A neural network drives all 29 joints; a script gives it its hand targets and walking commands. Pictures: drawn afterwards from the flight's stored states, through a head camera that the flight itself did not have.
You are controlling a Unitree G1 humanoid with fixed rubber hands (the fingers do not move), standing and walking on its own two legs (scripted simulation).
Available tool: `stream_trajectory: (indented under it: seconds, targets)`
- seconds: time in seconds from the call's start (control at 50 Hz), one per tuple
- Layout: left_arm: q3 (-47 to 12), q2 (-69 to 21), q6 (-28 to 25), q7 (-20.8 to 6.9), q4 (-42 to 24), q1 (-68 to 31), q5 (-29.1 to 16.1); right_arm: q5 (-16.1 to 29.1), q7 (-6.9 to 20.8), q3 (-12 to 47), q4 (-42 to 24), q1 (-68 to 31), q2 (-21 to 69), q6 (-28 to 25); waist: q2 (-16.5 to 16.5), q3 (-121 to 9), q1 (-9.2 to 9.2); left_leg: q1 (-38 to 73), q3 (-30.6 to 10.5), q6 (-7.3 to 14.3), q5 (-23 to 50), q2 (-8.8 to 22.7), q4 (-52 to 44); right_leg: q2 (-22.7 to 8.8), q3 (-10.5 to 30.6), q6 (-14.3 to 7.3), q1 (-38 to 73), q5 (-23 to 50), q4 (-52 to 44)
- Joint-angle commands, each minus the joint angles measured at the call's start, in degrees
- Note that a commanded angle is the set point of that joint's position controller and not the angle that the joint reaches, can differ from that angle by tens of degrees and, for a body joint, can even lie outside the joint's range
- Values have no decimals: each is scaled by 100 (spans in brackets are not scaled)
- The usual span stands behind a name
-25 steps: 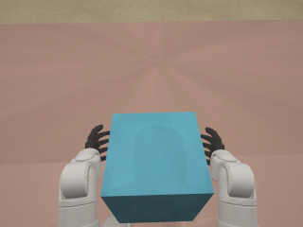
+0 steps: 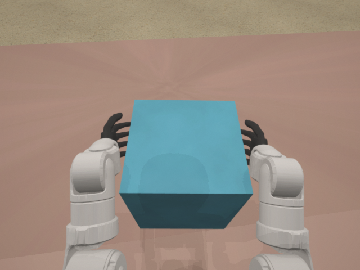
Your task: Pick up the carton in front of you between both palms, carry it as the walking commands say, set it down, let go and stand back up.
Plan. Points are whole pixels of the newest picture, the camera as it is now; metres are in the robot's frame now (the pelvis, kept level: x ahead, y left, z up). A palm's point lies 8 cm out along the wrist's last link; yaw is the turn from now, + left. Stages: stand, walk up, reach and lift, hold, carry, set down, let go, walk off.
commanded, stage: carry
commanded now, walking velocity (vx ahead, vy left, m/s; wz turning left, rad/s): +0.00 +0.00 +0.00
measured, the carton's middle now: (183, 170) +0.31 +0.00 +0.03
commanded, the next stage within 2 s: none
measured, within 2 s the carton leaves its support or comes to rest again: neither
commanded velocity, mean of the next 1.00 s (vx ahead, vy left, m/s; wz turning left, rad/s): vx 0.00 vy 0.00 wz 0.00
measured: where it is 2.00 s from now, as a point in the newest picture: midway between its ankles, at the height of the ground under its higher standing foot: outside the picture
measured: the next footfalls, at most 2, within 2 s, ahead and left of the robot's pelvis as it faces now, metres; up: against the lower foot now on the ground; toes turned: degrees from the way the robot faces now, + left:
right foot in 0.70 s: +0.06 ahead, -0.13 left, +0.00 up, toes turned -7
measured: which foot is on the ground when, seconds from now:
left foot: down 0.00-1.00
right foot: down 0.00-0.60, up 0.62-0.68, down 0.70-1.00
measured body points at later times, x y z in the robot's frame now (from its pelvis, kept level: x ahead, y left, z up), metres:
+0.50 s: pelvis +0.03 -0.02 +0.01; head +0.11 -0.03 +0.45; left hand +0.43 +0.13 +0.11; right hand +0.42 -0.18 +0.10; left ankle +0.04 +0.08 -0.72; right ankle -0.08 -0.11 -0.72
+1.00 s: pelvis +0.05 -0.04 +0.00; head +0.10 -0.04 +0.45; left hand +0.43 +0.12 +0.11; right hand +0.44 -0.19 +0.11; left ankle +0.03 +0.08 -0.73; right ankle +0.02 -0.13 -0.73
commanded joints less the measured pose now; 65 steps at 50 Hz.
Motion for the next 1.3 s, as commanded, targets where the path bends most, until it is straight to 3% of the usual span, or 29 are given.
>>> stream_trajectory:
  seconds: [0.0, 0.08, 0.14, 0.26, 0.3, 0.36, 0.38, 0.42, 0.46, 0.48, 0.5, 0.52, 0.54, 0.56, 0.58, 0.6, 0.62, 0.64, 0.66, 0.68, 0.7, 0.72, 0.74, 0.78, 0.86, 0.92, 1.02, 1.14, 1.28]
  targets:
    - [-4046, -5101, -21, -1315, 393, -3524, -2501, 2587, 1403, 4032, -16, -4236, 4916, -183, 121, -2589, 0, 1825, -840, 74, 4141, 857, 391, -466, 228, -47, 263, 3436, 213]
    - [-3732, -5347, -94, -1284, 868, -4279, -2578, 2737, 1356, 3784, 456, -5096, 5205, -262, 205, -2690, -6, 1869, -867, 192, 4806, 855, 590, -350, 150, -27, 142, 3345, 310]
    - [-3580, -5505, -156, -1243, 1020, -5012, -2679, 2871, 1301, 3635, 608, -5830, 5400, -333, 178, -2706, 10, 1762, -867, 188, 4469, 789, 590, -354, 164, -43, 337, 3570, 165]
    - [-3288, -5778, -121, -1177, 1149, -5546, -2779, 2878, 1159, 3306, 805, -6300, 5681, -306, -95, -2920, 26, 1579, -666, 82, 3721, 532, 532, -497, 233, -89, 754, 5032, 459]
    - [-3258, -5887, -79, -1175, 1066, -5579, -2776, 2834, 1143, 3254, 773, -6287, 5788, -265, 52, -2972, -8, 1967, -710, 146, 4288, 574, 469, -390, 161, -46, 448, 4564, 506]
    - [-3289, -5986, -18, -1180, 807, -5628, -2754, 2790, 1139, 3288, 567, -6326, 5896, -209, 535, -2981, -35, 2824, -958, 339, 5722, 796, 507, -97, 44, 18, -184, 2718, -167]
    - [-3312, -5982, -4, -1179, 738, -5654, -2750, 2788, 1133, 3331, 497, -6352, 5901, -200, 580, -2966, -11, 2847, -959, 340, 5765, 800, 537, -50, 30, 24, -74, 2607, -520]
    - [-3356, -5932, 18, -1185, 670, -5670, -2752, 2780, 1110, 3423, 406, -6324, 5871, -203, 248, -3021, 17, 2126, -719, 193, 4614, 588, 633, -173, 68, -17, 858, 4224, -625]
    - [-3387, -5879, 29, -1214, 687, -5546, -2748, 2712, 1079, 3488, 329, -6235, 5846, -217, -583, -3089, 93, 639, -309, -97, 2043, 144, 419, -591, 279, -203, 2282, 7041, 154]
    - [-3409, -5875, 23, -1231, 671, -5518, -2750, 2672, 1072, 3524, 271, -6238, 5867, -225, -894, -2948, 143, 114, -181, -223, 741, -136, 117, -732, 408, -341, 2640, 7944, 356]
    - [-3434, -5873, 12, -1242, 647, -5512, -2752, 2659, 1076, 3562, 229, -6284, 5871, -226, -938, -2845, 182, 98, -151, -272, 523, -245, -220, -751, 411, -428, 2630, 8268, 507]
    - [-3471, -5850, -5, -1244, 621, -5523, -2741, 2661, 1092, 3614, 236, -6310, 5876, -224, -825, -2861, 132, 644, -148, -250, 1203, -246, -533, -686, 315, -404, 2234, 8106, 687]
    - [-3534, -5837, -26, -1238, 569, -5517, -2725, 2675, 1114, 3662, 264, -6291, 5853, -226, -500, -2968, 13, 1642, -238, -166, 2659, -117, -471, -529, 188, -281, 1393, 7175, 1033]
    - [-3608, -5818, -41, -1229, 512, -5475, -2705, 2697, 1137, 3689, 332, -6149, 5810, -234, 108, -3192, -151, 3057, -638, 76, 4960, 351, -118, -341, 71, -102, 29, 5227, 1526]
    - [-3667, -5825, -49, -1224, 493, -5444, -2668, 2729, 1156, 3713, 396, -5987, 5812, -252, 1054, -3349, -332, 4574, -1502, 567, 7514, 1133, 355, 37, 110, -38, -1738, 1415, 1884]
    - [-3654, -5825, -53, -1225, 552, -5324, -2637, 2766, 1171, 3725, 411, -5917, 5798, -268, 1431, -3274, -382, 5073, -1839, 917, 8262, 1485, 335, 244, 286, -53, -2506, -849, 1409]
    - [-3629, -5779, -58, -1223, 556, -5355, -2615, 2772, 1183, 3754, 313, -6013, 5784, -282, 1257, -3177, -354, 4863, -1873, 916, 7763, 1568, 317, 162, 460, -101, -2355, -980, 666]
    - [-3599, -5734, -49, -1217, 587, -5337, -2606, 2779, 1189, 3779, 280, -6074, 5798, -285, 1023, -3153, -246, 4292, -1605, 719, 6763, 1397, 338, 145, 410, -124, -1678, -325, -267]
    - [-3567, -5711, -40, -1219, 647, -5242, -2593, 2794, 1196, 3797, 278, -6092, 5821, -291, 932, -3153, -98, 3485, -1237, 432, 5555, 1143, 388, 122, 235, -137, -698, 915, -1097]
    - [-3512, -5670, -28, -1236, 725, -5188, -2590, 2794, 1207, 3825, 329, -6077, 5824, -299, 872, -3155, 16, 2300, -1079, 109, 3858, 939, 294, -89, 271, -200, 465, 2256, -1145]
    - [-3448, -5645, -13, -1268, 842, -5130, -2594, 2780, 1220, 3796, 416, -6062, 5783, -293, 97, -3228, 83, 1058, -827, -239, 1173, 629, 434, -784, 825, -370, 1458, 4999, -519]
    - [-3445, -5634, -69, -1269, 986, -5211, -2473, 2823, 1251, 3810, 328, -6275, 5857, -245, -1052, -3116, 118, 583, -834, -446, -317, 251, 323, -1253, 1149, -806, 1595, 7057, 40]
    - [-3371, -5613, -82, -1280, 1102, -5084, -2442, 2874, 1278, 3828, 397, -6410, 5875, -240, -1199, -3032, 140, 355, -828, -486, -760, 179, 385, -1272, 1106, -858, 1795, 7405, 102]
    - [-3372, -5663, -125, -1309, 1019, -5198, -2476, 2943, 1317, 3827, 550, -6476, 6000, -276, -863, -2864, 171, 238, -811, -511, -199, 123, 209, -1044, 876, -762, 1789, 6932, 247]
    - [-3495, -5725, -111, -1267, 821, -5472, -2619, 2903, 1292, 3607, 828, -6251, 5982, -277, -152, -3117, 68, 1279, -938, -369, 2404, 461, 500, -663, 516, -452, 890, 5747, 502]
    - [-3500, -5767, -80, -1239, 900, -5464, -2666, 2764, 1273, 3402, 1043, -5929, 5898, -255, 168, -3142, 52, 1450, -1049, -266, 3162, 641, 579, -530, 446, -376, 632, 4856, 497]
    - [-3478, -5941, -78, -1269, 1099, -5579, -2772, 2635, 1257, 3231, 1092, -5942, 5817, -255, 171, -3086, 56, 1431, -1038, -262, 2812, 662, 535, -606, 484, -363, 544, 4694, 446]
    - [-3435, -6067, -102, -1300, 1219, -5702, -2857, 2648, 1230, 3240, 908, -6190, 5770, -272, 196, -3004, 41, 1500, -1152, -194, 2506, 800, 387, -553, 446, -307, 309, 3337, 288]
    - [-3259, -6050, -101, -1306, 1540, -5607, -2807, 2687, 1258, 3187, 1033, -6255, 5736, -248, 186, -2713, 45, 1308, -1243, -203, 1755, 804, 114, -544, 459, -285, 173, 2500, 46]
